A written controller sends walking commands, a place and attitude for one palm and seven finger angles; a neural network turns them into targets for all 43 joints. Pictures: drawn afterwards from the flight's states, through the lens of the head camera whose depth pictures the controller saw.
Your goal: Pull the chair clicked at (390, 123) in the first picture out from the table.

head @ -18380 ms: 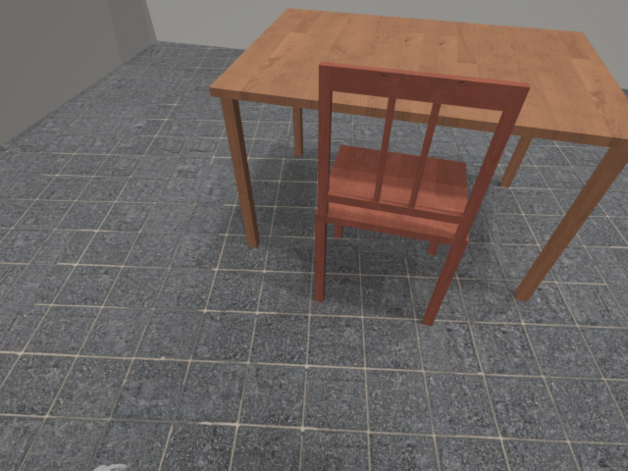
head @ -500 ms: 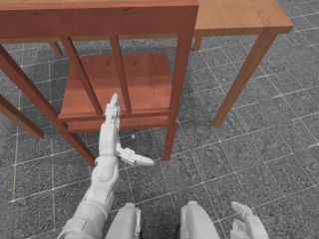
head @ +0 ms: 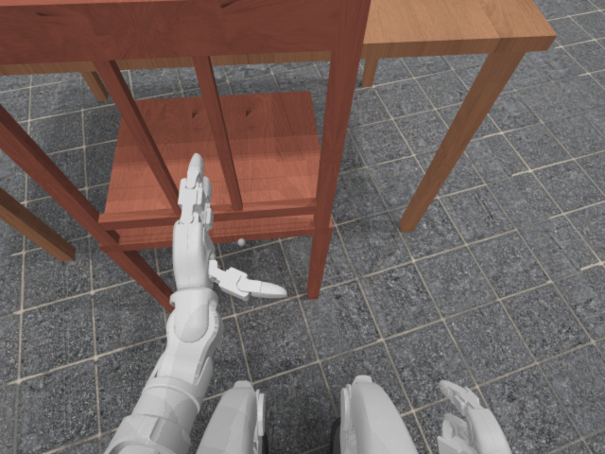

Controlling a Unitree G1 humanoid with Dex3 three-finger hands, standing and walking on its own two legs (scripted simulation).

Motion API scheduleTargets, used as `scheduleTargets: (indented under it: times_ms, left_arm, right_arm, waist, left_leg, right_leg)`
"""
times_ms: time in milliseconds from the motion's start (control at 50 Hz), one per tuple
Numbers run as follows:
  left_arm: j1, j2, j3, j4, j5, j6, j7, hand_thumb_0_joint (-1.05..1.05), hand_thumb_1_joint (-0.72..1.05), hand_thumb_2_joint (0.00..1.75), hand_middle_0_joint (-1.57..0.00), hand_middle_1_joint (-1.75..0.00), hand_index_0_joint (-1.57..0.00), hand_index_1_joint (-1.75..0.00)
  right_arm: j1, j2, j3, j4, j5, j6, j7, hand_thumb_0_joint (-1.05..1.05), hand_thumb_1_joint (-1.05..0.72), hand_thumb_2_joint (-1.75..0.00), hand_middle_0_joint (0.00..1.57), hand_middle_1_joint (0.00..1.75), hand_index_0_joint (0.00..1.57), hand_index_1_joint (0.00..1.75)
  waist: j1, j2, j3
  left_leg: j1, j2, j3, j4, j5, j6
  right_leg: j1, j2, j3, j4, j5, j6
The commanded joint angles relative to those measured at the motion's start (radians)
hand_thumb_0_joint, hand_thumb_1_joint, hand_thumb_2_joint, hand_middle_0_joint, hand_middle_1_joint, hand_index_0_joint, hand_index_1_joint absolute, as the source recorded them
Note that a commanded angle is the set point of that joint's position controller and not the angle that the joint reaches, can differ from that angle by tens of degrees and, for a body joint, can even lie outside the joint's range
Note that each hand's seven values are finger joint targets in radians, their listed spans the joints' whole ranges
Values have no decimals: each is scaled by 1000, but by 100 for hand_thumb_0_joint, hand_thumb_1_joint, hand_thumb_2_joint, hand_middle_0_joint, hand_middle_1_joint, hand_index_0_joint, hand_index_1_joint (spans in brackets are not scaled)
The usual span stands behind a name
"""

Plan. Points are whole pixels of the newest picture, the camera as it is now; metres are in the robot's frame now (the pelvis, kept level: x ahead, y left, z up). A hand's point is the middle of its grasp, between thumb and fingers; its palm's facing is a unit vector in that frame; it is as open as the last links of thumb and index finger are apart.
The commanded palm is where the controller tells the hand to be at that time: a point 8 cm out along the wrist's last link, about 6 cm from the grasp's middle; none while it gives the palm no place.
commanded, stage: push the fingers through the gap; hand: left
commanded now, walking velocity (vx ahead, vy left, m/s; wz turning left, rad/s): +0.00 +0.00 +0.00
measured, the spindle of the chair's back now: (152, 154) +0.50 +0.21 +0.05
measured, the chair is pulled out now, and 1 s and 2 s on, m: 0.00 0.00 0.00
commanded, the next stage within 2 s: hook a spindle and tug to test in 1.38 s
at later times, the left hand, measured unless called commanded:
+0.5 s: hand (247, 211) +0.42 +0.08 +0.02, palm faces +0.06 -1.00 -0.05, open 16.9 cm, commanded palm +0.40 +0.13 +0.02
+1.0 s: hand (244, 181) +0.47 +0.08 +0.03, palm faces +0.11 -0.99 -0.02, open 16.9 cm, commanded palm +0.44 +0.13 +0.03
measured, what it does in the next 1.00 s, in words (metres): stands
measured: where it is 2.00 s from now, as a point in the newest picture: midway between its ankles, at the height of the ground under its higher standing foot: outside the picture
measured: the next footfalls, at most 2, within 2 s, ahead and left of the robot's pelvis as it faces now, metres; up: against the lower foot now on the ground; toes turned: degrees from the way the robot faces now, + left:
none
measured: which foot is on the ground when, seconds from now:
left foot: down 0.00-1.00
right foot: down 0.00-1.00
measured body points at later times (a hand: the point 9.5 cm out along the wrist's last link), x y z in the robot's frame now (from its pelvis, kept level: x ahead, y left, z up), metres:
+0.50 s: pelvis +0.00 +0.00 +0.00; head +0.12 +0.00 +0.43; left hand +0.41 +0.13 +0.03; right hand +0.09 -0.25 -0.12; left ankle +0.03 +0.11 -0.61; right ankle +0.05 -0.12 -0.61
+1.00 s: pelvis +0.00 +0.01 +0.00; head +0.14 +0.00 +0.43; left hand +0.46 +0.14 +0.03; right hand +0.06 -0.25 -0.13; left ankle +0.03 +0.11 -0.61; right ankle +0.05 -0.12 -0.61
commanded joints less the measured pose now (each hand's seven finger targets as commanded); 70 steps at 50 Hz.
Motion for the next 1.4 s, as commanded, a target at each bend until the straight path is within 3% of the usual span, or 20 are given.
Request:
scheduleTargets:
  times_ms: [0, 80, 140, 200, 280, 340, 400, 460, 540, 600, 660, 780, 900, 980, 1020, 1140, 1200, 1300, 1340, 1380]
  left_arm:
    - [-326, -11, -63, -51, 42, -35, -26, 0, -50, 30, -6, -8, -6, -8]
    - [-368, 21, -8, -24, -10, 56, -64, 0, -50, 30, -6, -8, -6, -8]
    - [-435, 44, 41, -114, -52, 40, -42, 0, -50, 30, -6, -8, -6, -8]
    - [-494, 67, 54, -82, -22, -2, -19, 0, -50, 30, -6, -8, -6, -8]
    - [-506, 94, 83, -29, 0, -61, -10, 0, -50, 30, -6, -8, -6, -8]
    - [-488, 110, 109, 72, 11, -54, -17, 0, -50, 30, -6, -8, -6, -8]
    - [-524, 97, 102, 97, 14, -33, -27, 0, -50, 30, -6, -8, -6, -8]
    - [-599, 80, 92, 89, -5, -25, -32, 0, -50, 30, -6, -8, -6, -8]
    - [-686, 120, 131, 66, -23, -56, -24, 0, -50, 30, -6, -8, -6, -8]
    - [-708, 151, 154, 77, -4, -82, -15, 0, -50, 30, -6, -8, -6, -8]
    - [-714, 123, 138, 162, 13, -81, -17, 0, -50, 30, -6, -8, -6, -8]
    - [-723, 153, 191, 247, 5, -44, -30, 0, -50, 30, -6, -8, -6, -8]
    - [-803, 185, 218, 184, -3, -90, -29, 0, -50, 30, -6, -8, -6, -8]
    - [-842, 196, 220, 259, 23, -103, -32, 0, -50, 30, -6, -8, -6, -8]
    - [-807, 184, 213, 258, 28, -101, -37, 0, -50, 30, -6, -8, -6, -8]
    - [-773, 166, 217, 301, 1, -63, -48, 0, -50, 30, -6, -8, -6, -8]
    - [-808, 198, 243, 267, 4, -81, -35, 0, -50, 30, -6, -8, -6, -8]
    - [-883, 195, 218, 221, 31, -130, -16, 0, -50, 30, -6, -8, -6, -8]
    - [-870, 156, 183, 250, 39, -128, -15, 0, -50, 30, -6, -8, -6, -8]
    - [-847, 159, 194, 292, 41, -112, -15, 0, -50, 30, -6, -8, -6, -8]
  right_arm:
    - [56, -138, -48, -77, 10, -19, 5, 0, -90, -90, 20, 30, 20, 30]
    - [57, -153, -49, -94, 30, 2, -10, 0, -90, -90, 20, 30, 20, 30]
    - [71, -145, -49, -95, 21, -1, -17, 0, -90, -90, 20, 30, 20, 30]
    - [86, -143, -45, -77, 11, -9, -17, 0, -90, -90, 20, 30, 20, 30]
    - [86, -139, -45, -57, 1, -21, -9, 0, -90, -90, 20, 30, 20, 30]
    - [89, -142, -43, -53, 4, -13, -3, 0, -90, -90, 20, 30, 20, 30]
    - [105, -148, -47, -59, 6, -3, 2, 0, -90, -90, 20, 30, 20, 30]
    - [117, -151, -50, -50, 4, 1, 2, 0, -90, -90, 20, 30, 20, 30]
    - [127, -153, -51, -37, 2, -7, -5, 0, -90, -90, 20, 30, 20, 30]
    - [142, -156, -52, -25, -5, -12, -4, 0, -90, -90, 20, 30, 20, 30]
    - [154, -154, -53, -6, -10, -7, 2, 0, -90, -90, 20, 30, 20, 30]
    - [178, -160, -52, -12, -8, 13, 7, 0, -90, -90, 20, 30, 20, 30]
    - [195, -161, -55, -10, -16, 13, 10, 0, -90, -90, 20, 30, 20, 30]
    - [205, -159, -54, 12, -19, 16, 12, 0, -90, -90, 20, 30, 20, 30]
    - [205, -163, -58, 4, -19, 20, 15, 0, -90, -90, 20, 30, 20, 30]
    - [209, -166, -58, -1, -13, 38, 21, 0, -90, -90, 20, 30, 20, 30]
    - [211, -166, -56, -7, -15, 37, 16, 0, -90, -90, 20, 30, 20, 30]
    - [209, -164, -58, 4, -23, 31, 19, 0, -90, -90, 20, 30, 20, 30]
    - [205, -163, -59, 11, -25, 32, 23, 0, -90, -90, 20, 30, 20, 30]
    - [210, -167, -61, 17, -26, 37, 25, 0, -90, -90, 20, 30, 20, 30]
  waist:
    - [-71, -39, -358]
    - [-40, -22, -421]
    - [-35, -21, -497]
    - [-59, -65, -436]
    - [-54, -51, -425]
    - [-49, -37, -390]
    - [-47, 25, -414]
    - [-72, 2, -447]
    - [-81, -8, -469]
    - [-80, 3, -495]
    - [-94, -9, -467]
    - [-84, -11, -476]
    - [-92, 12, -540]
    - [-107, 3, -478]
    - [-92, 43, -519]
    - [-94, 0, -486]
    - [-96, -11, -489]
    - [-108, 42, -510]
    - [-113, 67, -513]
    - [-115, 35, -505]
  left_leg:
    - [198, -24, -35, -169, 210, 9]
    - [218, -33, -23, -207, 212, 9]
    - [264, -29, -27, -198, 299, 5]
    - [213, -27, -29, -181, 274, 10]
    - [173, -31, -18, -173, 224, 10]
    - [149, -33, -12, -185, 198, 6]
    - [193, -33, -15, -198, 225, 4]
    - [221, -27, -19, -192, 251, 6]
    - [220, -25, -23, -188, 252, 6]
    - [226, -24, -25, -181, 274, 6]
    - [217, -23, -24, -178, 271, 6]
    - [199, -25, -17, -187, 294, 4]
    - [244, -21, -21, -173, 355, 3]
    - [192, -24, -16, -169, 291, 8]
    - [241, -20, -19, -176, 327, 1]
    - [218, -20, -16, -183, 324, 3]
    - [204, -21, -13, -181, 315, 7]
    - [264, -15, -29, -174, 324, 1]
    - [288, -13, -33, -175, 332, -3]
    - [266, -14, -30, -172, 323, 0]
  right_leg:
    - [228, 26, 27, -188, 184, -18]
    - [303, 27, 36, -217, 189, -20]
    - [329, 26, 33, -202, 271, -14]
    - [305, 29, 35, -197, 256, -8]
    - [311, 28, 49, -203, 216, -10]
    - [300, 29, 48, -207, 190, -14]
    - [276, 33, 38, -200, 202, -20]
    - [273, 35, 37, -203, 224, -14]
    - [282, 35, 43, -202, 231, -8]
    - [281, 38, 42, -187, 248, -9]
    - [256, 39, 36, -188, 243, -8]
    - [282, 41, 37, -188, 275, -11]
    - [289, 44, 41, -176, 329, -9]
    - [274, 44, 47, -188, 279, -6]
    - [259, 43, 37, -177, 293, -12]
    - [273, 48, 33, -190, 299, -11]
    - [286, 47, 41, -191, 302, -8]
    - [233, 46, 33, -178, 275, -10]
    - [207, 46, 27, -177, 269, -11]
    - [219, 48, 27, -182, 269, -10]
